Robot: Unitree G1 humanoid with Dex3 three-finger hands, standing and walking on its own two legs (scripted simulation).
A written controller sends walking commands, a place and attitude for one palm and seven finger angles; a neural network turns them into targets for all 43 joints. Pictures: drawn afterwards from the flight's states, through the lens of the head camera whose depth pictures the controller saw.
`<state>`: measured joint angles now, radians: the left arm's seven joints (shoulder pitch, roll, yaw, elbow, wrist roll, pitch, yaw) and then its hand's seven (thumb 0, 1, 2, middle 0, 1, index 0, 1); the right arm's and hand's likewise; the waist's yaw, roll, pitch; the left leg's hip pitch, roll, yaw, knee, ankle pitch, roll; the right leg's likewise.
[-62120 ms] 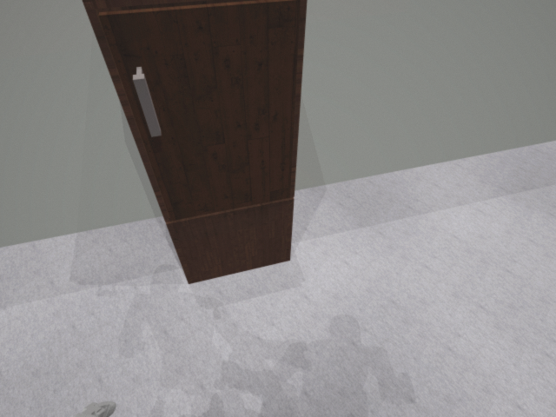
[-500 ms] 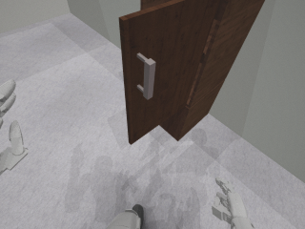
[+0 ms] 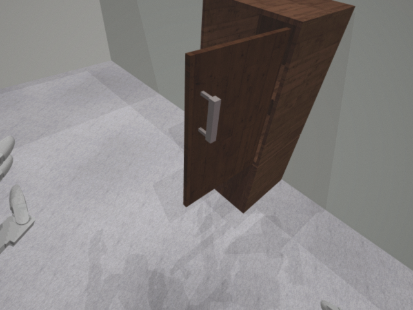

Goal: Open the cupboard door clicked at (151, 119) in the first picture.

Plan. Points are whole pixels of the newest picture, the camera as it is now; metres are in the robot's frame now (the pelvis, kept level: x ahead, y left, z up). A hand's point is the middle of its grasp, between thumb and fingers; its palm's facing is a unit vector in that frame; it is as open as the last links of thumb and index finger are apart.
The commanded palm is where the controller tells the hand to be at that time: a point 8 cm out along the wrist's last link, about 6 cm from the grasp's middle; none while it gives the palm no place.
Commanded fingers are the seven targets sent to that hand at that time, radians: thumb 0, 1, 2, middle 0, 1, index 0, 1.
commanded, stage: stop stepping back and stand still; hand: left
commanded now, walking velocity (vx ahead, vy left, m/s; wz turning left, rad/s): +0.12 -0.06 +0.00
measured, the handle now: (207, 117) +0.58 +0.05 +0.08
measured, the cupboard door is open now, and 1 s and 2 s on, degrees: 87 87 87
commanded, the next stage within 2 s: let the arm hang, fingers relaxed in 0.24 s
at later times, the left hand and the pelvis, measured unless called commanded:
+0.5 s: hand (76, 291) +0.16 +0.26 -0.04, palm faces +0.19 -0.88 -0.43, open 7.4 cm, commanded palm none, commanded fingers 0.00 0.90 0.90 -0.20 -0.30 -0.20 -0.30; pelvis -0.02 +0.01 -0.01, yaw +4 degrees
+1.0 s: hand out of the picture -0.03 +0.23 -0.16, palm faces +0.10 -0.96 -0.26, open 7.3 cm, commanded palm none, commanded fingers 0.00 0.90 0.90 -0.20 -0.30 -0.20 -0.30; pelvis -0.01 +0.04 +0.01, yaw +4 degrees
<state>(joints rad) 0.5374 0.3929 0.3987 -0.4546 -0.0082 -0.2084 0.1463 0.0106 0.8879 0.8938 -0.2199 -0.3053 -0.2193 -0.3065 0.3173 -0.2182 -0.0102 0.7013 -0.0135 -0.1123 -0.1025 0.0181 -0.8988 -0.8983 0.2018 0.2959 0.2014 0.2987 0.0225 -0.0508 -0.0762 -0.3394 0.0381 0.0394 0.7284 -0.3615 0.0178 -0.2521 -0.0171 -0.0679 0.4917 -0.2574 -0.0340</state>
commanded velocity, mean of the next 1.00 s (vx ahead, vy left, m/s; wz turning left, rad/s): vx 0.02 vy -0.02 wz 0.00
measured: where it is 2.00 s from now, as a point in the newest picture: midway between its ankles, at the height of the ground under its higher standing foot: outside the picture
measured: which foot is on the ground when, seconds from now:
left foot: up 0.00-0.02, down 0.04-0.32, up 0.34-0.60, down 0.62-1.00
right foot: down 0.00-0.04, up 0.06-0.26, down 0.28-1.00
